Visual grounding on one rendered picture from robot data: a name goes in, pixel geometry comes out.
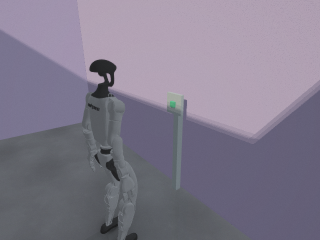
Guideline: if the robot left forearm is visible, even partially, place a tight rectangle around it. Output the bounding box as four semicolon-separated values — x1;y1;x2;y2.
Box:
82;127;97;153

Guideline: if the robot right shin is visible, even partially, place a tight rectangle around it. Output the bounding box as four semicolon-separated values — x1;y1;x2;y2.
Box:
117;202;136;240

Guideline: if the button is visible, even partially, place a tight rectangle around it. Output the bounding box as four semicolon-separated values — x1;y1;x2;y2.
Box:
170;101;176;108

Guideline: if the robot torso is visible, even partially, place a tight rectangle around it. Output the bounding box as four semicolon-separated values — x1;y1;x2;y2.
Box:
88;93;121;171

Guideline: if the robot right forearm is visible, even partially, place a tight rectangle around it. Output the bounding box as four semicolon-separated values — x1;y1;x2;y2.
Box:
110;136;129;180

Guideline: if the panel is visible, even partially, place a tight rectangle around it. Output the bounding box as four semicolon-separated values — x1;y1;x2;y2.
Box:
167;92;184;190

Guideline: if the robot left hand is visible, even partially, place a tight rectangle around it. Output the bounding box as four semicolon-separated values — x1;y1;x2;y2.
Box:
87;151;102;172

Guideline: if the robot right hand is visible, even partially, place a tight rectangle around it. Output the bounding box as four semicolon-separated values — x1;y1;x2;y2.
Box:
119;176;136;203

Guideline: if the left robot upper arm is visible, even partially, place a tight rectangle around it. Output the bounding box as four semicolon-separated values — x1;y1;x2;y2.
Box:
82;92;94;131

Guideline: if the right robot upper arm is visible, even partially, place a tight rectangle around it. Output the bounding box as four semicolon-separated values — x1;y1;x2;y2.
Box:
107;97;125;147

